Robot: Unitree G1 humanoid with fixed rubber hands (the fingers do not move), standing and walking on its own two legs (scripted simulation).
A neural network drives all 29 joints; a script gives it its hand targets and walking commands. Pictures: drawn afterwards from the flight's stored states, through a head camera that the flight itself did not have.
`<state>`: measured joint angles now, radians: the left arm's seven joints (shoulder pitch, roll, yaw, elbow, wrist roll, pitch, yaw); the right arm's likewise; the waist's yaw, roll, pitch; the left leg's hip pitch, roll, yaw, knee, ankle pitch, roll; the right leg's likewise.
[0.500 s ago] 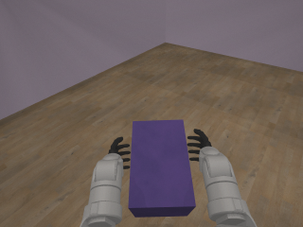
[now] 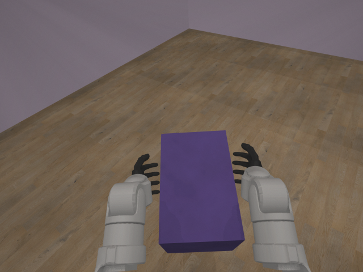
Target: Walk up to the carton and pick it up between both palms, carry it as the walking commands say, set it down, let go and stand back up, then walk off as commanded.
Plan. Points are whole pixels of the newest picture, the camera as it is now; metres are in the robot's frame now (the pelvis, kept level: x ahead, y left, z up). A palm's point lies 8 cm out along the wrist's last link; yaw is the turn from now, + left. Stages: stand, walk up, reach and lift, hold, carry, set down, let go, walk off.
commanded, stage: carry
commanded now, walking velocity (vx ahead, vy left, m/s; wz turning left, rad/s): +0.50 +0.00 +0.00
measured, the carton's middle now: (196, 191) +0.33 +0.00 -0.02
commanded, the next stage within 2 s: none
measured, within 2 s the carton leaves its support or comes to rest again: neither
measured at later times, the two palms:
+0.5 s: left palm (154, 116) +0.53 +0.11 +0.07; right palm (239, 109) +0.53 -0.14 +0.09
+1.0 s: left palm (161, 87) +0.69 +0.10 +0.07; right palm (234, 80) +0.68 -0.14 +0.09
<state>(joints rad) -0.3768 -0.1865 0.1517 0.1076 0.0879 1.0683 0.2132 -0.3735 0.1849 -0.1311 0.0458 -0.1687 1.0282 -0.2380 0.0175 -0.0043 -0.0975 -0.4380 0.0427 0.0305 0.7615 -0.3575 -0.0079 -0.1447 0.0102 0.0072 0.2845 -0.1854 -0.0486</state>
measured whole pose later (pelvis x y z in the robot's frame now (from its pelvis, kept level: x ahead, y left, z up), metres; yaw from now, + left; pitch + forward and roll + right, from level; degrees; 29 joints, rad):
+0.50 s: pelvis +0.24 -0.01 -0.02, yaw -4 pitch +3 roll -1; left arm -0.37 -0.18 0.15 -0.12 0.08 1.29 0.30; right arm -0.38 0.19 -0.07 -0.12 -0.14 1.20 -0.21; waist 0.02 0.00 -0.08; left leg -0.06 0.08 0.17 0.40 -0.38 -0.01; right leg -0.53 0.01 -0.15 0.55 -0.14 -0.01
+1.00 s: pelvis +0.38 -0.01 -0.02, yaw -4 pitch +3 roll -1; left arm -0.38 -0.19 0.15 -0.12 0.08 1.25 0.27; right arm -0.37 0.19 -0.07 -0.16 -0.13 1.18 -0.23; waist 0.01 0.01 -0.06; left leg -0.31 0.06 0.12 0.47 -0.19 0.00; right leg -0.32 0.02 -0.09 0.47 -0.20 -0.04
